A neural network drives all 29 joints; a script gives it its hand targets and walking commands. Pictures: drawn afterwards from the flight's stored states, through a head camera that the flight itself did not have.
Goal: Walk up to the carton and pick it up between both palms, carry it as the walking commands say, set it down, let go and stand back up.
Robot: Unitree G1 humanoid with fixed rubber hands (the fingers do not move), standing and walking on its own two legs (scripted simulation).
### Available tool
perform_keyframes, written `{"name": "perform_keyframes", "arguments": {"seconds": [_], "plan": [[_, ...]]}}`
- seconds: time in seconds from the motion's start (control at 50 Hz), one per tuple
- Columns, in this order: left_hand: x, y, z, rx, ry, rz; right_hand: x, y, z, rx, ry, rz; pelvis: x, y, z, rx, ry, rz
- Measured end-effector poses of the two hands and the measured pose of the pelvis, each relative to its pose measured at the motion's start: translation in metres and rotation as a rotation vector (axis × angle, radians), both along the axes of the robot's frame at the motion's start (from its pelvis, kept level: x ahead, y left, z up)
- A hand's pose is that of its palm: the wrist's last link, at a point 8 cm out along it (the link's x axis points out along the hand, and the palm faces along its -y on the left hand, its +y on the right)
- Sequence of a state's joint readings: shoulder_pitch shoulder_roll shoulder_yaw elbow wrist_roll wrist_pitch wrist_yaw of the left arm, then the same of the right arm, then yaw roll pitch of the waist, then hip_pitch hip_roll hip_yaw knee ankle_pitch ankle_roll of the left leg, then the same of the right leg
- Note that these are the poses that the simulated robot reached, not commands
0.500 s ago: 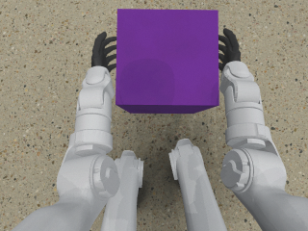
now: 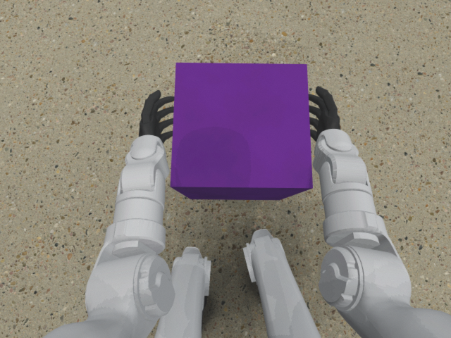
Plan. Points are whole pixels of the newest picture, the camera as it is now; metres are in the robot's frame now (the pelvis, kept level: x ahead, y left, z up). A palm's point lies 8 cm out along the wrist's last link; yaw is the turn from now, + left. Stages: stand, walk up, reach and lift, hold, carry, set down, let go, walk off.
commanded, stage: reach and lift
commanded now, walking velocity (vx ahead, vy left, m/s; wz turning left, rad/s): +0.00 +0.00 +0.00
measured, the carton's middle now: (237, 144) +0.46 -0.06 -0.13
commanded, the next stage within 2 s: none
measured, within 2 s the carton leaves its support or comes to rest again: neither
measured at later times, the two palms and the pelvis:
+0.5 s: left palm (135, 128) +0.45 +0.09 +0.02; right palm (343, 127) +0.41 -0.21 +0.02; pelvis +0.03 +0.00 +0.07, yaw -1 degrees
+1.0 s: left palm (109, 122) +0.43 +0.10 +0.10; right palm (367, 115) +0.40 -0.20 +0.09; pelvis +0.05 +0.00 +0.14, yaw -1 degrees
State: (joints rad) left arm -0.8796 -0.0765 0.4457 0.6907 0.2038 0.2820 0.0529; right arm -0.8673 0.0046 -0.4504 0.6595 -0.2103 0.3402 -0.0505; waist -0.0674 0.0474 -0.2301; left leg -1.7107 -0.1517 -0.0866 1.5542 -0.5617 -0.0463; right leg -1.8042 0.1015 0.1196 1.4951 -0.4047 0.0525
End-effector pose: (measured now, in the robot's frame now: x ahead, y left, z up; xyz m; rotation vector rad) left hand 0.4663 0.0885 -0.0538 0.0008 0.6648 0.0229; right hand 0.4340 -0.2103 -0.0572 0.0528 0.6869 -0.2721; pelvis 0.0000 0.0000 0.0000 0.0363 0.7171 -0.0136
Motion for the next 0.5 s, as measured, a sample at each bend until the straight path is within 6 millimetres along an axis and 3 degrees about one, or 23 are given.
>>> {"name": "perform_keyframes", "arguments": {"seconds": [0.5], "plan": [[-0.017, 0.005, 0.078, 0.012, 0.003, -0.010, -0.021, 0.005, 0.073, 0.014, 0.002, -0.012, 0.026, 0.002, 0.070, -0.011, -0.103, -0.006]]}}
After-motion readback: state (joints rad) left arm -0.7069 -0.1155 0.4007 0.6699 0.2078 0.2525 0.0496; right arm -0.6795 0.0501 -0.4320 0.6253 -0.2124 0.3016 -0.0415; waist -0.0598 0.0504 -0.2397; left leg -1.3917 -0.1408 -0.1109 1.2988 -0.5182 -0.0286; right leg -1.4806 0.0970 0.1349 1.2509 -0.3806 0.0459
